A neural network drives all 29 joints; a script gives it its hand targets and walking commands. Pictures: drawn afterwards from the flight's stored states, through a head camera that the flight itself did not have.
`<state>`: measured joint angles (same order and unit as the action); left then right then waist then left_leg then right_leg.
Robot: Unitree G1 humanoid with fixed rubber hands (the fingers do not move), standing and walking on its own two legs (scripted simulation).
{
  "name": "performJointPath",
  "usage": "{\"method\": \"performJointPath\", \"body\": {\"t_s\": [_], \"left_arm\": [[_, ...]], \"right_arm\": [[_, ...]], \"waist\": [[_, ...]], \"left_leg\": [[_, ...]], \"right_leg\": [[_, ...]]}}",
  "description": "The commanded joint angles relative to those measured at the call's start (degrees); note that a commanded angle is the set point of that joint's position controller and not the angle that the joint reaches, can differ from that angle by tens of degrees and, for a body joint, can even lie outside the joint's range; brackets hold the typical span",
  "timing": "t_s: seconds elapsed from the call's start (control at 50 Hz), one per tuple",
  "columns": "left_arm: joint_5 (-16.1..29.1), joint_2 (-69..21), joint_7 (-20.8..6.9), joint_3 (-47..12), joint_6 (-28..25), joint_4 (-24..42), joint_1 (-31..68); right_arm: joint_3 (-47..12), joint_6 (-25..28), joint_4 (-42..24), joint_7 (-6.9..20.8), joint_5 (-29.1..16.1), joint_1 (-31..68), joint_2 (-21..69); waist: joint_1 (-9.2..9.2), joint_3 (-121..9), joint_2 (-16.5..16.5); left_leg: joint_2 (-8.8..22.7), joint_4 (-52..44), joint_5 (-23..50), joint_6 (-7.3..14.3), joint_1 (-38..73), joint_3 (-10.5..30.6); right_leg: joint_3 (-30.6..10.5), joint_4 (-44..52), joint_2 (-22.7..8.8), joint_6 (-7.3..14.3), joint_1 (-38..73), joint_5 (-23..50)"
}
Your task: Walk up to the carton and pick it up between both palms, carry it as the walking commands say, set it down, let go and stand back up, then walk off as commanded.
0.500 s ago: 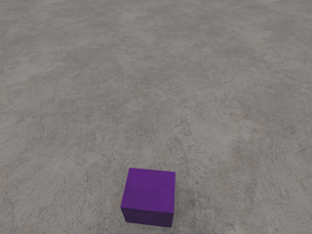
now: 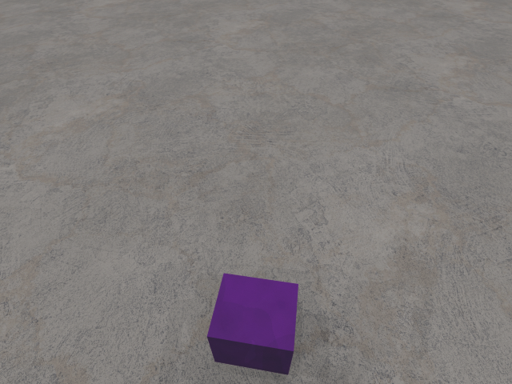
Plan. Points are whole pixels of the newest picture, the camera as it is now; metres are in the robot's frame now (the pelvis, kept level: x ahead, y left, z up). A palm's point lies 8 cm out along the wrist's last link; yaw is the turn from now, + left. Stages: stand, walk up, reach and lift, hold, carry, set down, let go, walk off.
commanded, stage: walk up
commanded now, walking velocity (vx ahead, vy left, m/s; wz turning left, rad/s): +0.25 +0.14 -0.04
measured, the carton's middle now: (255, 323) +0.50 +0.05 -0.66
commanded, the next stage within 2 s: none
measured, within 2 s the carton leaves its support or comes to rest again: neither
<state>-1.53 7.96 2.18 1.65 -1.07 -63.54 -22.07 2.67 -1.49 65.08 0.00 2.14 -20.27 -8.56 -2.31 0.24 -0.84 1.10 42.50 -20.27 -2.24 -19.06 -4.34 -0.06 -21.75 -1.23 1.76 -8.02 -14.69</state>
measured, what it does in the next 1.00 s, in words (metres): steps on the spot: left foot, then right foot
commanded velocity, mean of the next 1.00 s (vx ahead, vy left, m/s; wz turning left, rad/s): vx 0.06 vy -0.07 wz -0.04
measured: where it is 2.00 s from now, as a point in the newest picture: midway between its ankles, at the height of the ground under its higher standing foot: outside the picture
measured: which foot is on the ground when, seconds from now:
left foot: up 0.00-0.24, down 0.26-0.86, up 0.88-1.00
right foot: down 0.00-0.26, up 0.28-0.86, down 0.88-1.00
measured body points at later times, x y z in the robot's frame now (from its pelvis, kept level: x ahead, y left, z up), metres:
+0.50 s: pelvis +0.07 +0.12 +0.00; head +0.11 +0.17 +0.45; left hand +0.09 +0.37 -0.18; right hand +0.09 -0.12 -0.12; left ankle +0.10 +0.21 -0.75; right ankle +0.06 -0.07 -0.64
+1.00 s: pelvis +0.05 +0.02 +0.00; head +0.06 -0.01 +0.45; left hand +0.12 +0.25 -0.14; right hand +0.02 -0.22 -0.17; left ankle +0.07 +0.19 -0.72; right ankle +0.04 -0.09 -0.75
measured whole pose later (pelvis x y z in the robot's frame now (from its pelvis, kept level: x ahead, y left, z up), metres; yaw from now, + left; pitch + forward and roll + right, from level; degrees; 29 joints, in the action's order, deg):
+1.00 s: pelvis +0.05 +0.02 +0.00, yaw -2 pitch +0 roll +2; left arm -0.5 8.0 0.9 0.6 -0.2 -57.0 -13.2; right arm 3.5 -2.3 57.2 -0.4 0.8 -19.9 -12.5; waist 1.5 0.7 2.9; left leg 3.3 38.8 -19.8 -0.1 -20.2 -0.8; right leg 1.0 -21.5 -2.1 0.2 -10.4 -11.6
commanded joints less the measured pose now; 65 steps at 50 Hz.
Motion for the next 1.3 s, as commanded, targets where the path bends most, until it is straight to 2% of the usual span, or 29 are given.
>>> {"method": "performJointPath", "body": {"t_s": [0.0,0.12,0.2,0.22,0.24,0.26,0.28,0.3,0.34,0.38,0.4,0.44,0.48,0.62,0.68,0.72,0.74,0.8,0.82,0.84,0.86,0.9,0.94,0.98,1.0,1.08,1.18,1.22,1.28], "left_arm": [[0.09,7.81,0.92,1.92,-0.92,0.03,-6.99],[-0.73,9.83,0.78,2.62,-0.86,0.49,-6.0],[-0.74,7.4,0.55,1.77,-1.31,0.3,-9.0],[-0.56,7.06,0.14,1.81,-1.46,1.04,-10.04],[-0.69,3.19,-0.49,0.33,-1.56,2.55,-10.56],[-1.23,6.21,-0.67,2.65,-0.42,3.74,-7.48],[-0.37,7.68,-0.52,3.4,0.89,4.72,-1.98],[0.52,7.17,-0.58,3.0,1.4,3.7,-2.56],[1.15,1.37,-1.19,0.64,2.32,0.92,-6.13],[0.09,4.63,-2.36,1.26,3.66,0.64,-7.17],[0.31,3.62,-2.28,0.79,3.89,0.5,-7.54],[0.06,7.42,-2.78,1.36,4.59,3.93,-1.59],[-0.1,7.13,-2.4,1.27,4.74,4.54,-0.71],[-0.03,6.22,-2.86,1.88,6.03,10.12,10.11],[0.75,6.95,-3.53,2.52,6.24,11.4,13.28],[0.89,6.95,-3.6,2.42,5.41,11.61,12.6],[1.42,7.26,-3.8,2.26,5.19,11.03,10.3],[1.98,6.41,-2.74,2.29,3.39,8.06,4.12],[1.37,7.62,-2.2,1.94,1.93,7.01,2.32],[1.0,11.25,-2.07,2.22,0.8,6.92,1.11],[0.99,14.48,-1.72,2.43,0.5,8.78,3.24],[1.03,8.95,-0.94,0.32,0.16,9.67,10.93],[0.91,7.58,-0.5,0.1,-0.52,10.24,12.03],[1.51,8.89,-0.25,0.11,-0.71,9.0,9.66],[1.43,8.29,-0.16,-0.2,-0.96,8.97,8.37],[1.11,8.53,0.01,-0.38,-1.04,7.25,5.31],[2.54,6.6,-0.01,-0.91,-0.88,5.6,2.77],[2.08,5.12,-0.01,-0.9,-0.55,4.46,1.62],[2.2,7.6,0.05,-0.81,-0.53,3.67,4.21]], "right_arm": [[1.31,1.43,-5.13,0.84,0.53,3.72,-2.73],[0.92,2.45,-8.55,1.43,-0.64,5.7,-1.58],[1.59,3.86,-8.29,-0.27,-1.75,-1.39,-4.08],[2.65,4.26,-6.91,-0.68,-1.82,-3.66,-8.0],[4.2,5.23,-7.05,-1.03,-0.77,-10.96,-14.66],[5.93,5.2,-6.95,-2.33,-0.48,-16.9,-21.28],[4.37,4.68,-7.16,-3.19,-1.33,-9.74,-17.14],[3.26,5.06,-6.99,-2.76,-1.32,-7.19,-14.77],[0.21,5.0,-11.36,-2.42,-0.89,1.43,-6.16],[1.16,4.04,-12.16,-3.09,-2.1,-1.83,-9.7],[-0.03,4.75,-12.18,-2.54,-1.85,-2.3,-8.08],[0.44,3.89,-11.38,-3.4,-2.8,-5.36,-10.12],[0.36,4.35,-11.7,-3.34,-2.68,-5.37,-10.33],[2.37,2.34,-13.19,-3.88,0.19,-4.71,-10.55],[3.02,1.94,-12.36,-3.64,0.91,-3.85,-10.89],[3.5,1.53,-12.71,-3.19,0.42,-3.6,-13.33],[3.78,1.48,-12.58,-2.83,0.61,-1.44,-12.93],[3.22,0.77,-12.62,-1.63,-0.11,-1.45,-11.48],[2.16,0.99,-10.76,-1.2,-1.03,-5.13,-8.57],[0.89,1.07,-10.19,-0.85,-1.06,-8.31,-4.63],[1.12,0.19,-11.14,-1.19,-0.82,-4.97,-4.56],[0.88,-0.96,-10.74,-0.1,-1.32,-4.09,-4.13],[0.86,-0.86,-7.63,-0.16,-1.49,-4.11,-3.93],[1.25,-0.45,-7.33,-0.68,-1.7,-6.29,-5.41],[0.9,-0.53,-6.39,-0.69,-1.06,-4.33,-4.5],[0.86,-0.29,-8.25,-1.48,-1.22,-0.58,-6.45],[-0.48,1.65,-3.57,-2.23,-1.76,-5.73,-5.26],[-1.18,1.75,-3.81,-2.27,-1.7,-2.7,-5.27],[-1.27,2.3,-2.93,-1.99,-1.61,-1.66,-5.83]], "waist": [[-1.34,10.93,-5.11],[-0.59,6.22,-12.02],[2.62,1.8,-6.05],[3.54,-0.59,1.27],[6.92,-7.06,13.97],[8.02,-4.46,6.92],[5.86,-0.31,3.93],[4.29,-0.35,5.39],[1.26,1.69,13.72],[1.63,2.13,9.91],[0.65,0.59,10.67],[2.32,0.5,7.83],[1.68,-0.43,12.31],[4.51,1.95,10.92],[4.99,3.54,13.26],[4.79,0.82,10.01],[3.6,1.7,14.37],[1.79,0.48,10.66],[1.67,-2.01,1.37],[1.53,-2.97,-13.12],[1.08,0.59,-15.99],[5.08,4.43,-5.57],[4.53,4.35,-6.91],[5.04,0.83,-11.51],[4.15,0.82,-7.47],[3.41,2.11,-6.64],[2.73,-1.64,0.08],[0.96,2.14,0.67],[2.72,3.7,3.75]], "left_leg": [[3.32,4.99,2.33,-0.9,-14.63,2.22],[0.12,-6.76,4.43,-2.1,-1.9,-2.15],[0.72,-19.06,8.69,-1.71,15.22,-1.09],[5.0,-22.58,2.14,-0.32,20.65,2.07],[24.41,-27.84,3.42,3.34,29.54,23.96],[34.51,-26.39,22.19,3.72,25.21,34.65],[32.65,-21.51,58.93,7.27,20.97,28.61],[26.83,-18.89,64.89,7.73,14.23,19.61],[15.57,-21.56,52.22,5.81,7.36,4.82],[17.23,-18.76,62.7,2.66,12.19,6.44],[16.48,-20.24,63.11,4.62,9.87,4.35],[16.33,-18.8,56.88,2.27,14.36,6.58],[15.24,-18.91,54.63,2.62,13.3,4.09],[19.79,-25.66,19.79,11.97,9.11,10.65],[21.0,-27.61,11.72,12.68,7.35,13.13],[20.51,-27.56,5.1,11.82,3.82,12.67],[20.23,-28.23,3.52,10.5,1.0,11.29],[16.85,-21.79,6.78,8.05,-3.29,10.62],[10.93,-16.73,3.92,5.01,-5.86,5.13],[3.9,-9.97,-6.36,1.84,-9.24,-0.11],[3.87,-6.14,-8.89,1.62,-7.81,2.88],[3.84,-2.15,-3.08,1.95,-2.6,6.86],[1.42,-0.9,1.64,2.81,-2.89,3.98],[2.44,-1.64,1.56,2.76,-0.3,5.49],[1.57,-1.27,1.64,3.4,0.24,5.38],[0.55,-10.58,-1.05,2.81,3.05,4.2],[5.88,-23.76,23.9,2.64,16.32,8.04],[6.88,-22.89,24.14,2.28,15.4,6.85],[4.89,-25.73,17.58,1.91,9.56,5.78]], "right_leg": [[-15.73,16.94,-16.57,3.77,-1.75,-14.8],[-7.24,12.6,-11.8,1.67,-6.4,-9.25],[-3.51,-2.97,-8.41,-0.4,-10.2,1.18],[-0.2,-12.32,-5.83,-1.21,-13.16,-0.7],[3.95,-31.7,-0.27,-3.76,-24.38,-19.34],[-5.16,-42.27,-0.36,-5.58,-28.99,-20.79],[-6.53,-45.91,-2.15,-7.02,-26.85,-19.6],[-7.37,-44.7,-2.98,-6.15,-21.96,-17.13],[-4.28,-39.02,-3.89,-4.19,-16.12,-8.79],[-3.55,-45.08,1.07,-4.88,-21.45,-2.58],[-4.06,-45.62,1.27,-4.54,-17.97,-1.38],[-5.15,-46.75,1.91,-5.28,-24.15,0.55],[-4.63,-43.7,1.6,-5.31,-22.85,2.32],[-2.85,-35.4,-0.52,-7.1,-25.26,-2.27],[-1.42,-30.6,-1.16,-6.83,-23.3,-5.03],[1.44,-25.71,-0.58,-6.36,-17.51,-7.19],[0.99,-21.81,-1.36,-5.31,-13.74,-5.83],[3.31,-1.25,0.9,-2.15,0.93,2.48],[0.57,4.58,-1.98,-2.57,8.62,7.1],[-15.65,11.19,-15.48,-1.04,7.93,5.12],[-22.22,14.5,-21.57,3.4,-1.6,5.24],[-11.72,13.41,-14.16,2.32,-9.99,-3.12],[-7.36,10.6,-9.26,2.65,-3.6,9.51],[-6.1,9.12,-9.41,3.14,-2.36,11.13],[-7.72,9.89,-9.96,2.81,-2.58,7.71],[-10.31,7.75,-11.83,4.77,0.04,12.3],[-4.85,1.58,-6.7,2.07,0.2,17.7],[-4.84,3.27,-4.91,2.15,-3.4,12.78],[-3.2,3.41,-4.8,0.88,1.92,14.58]]}}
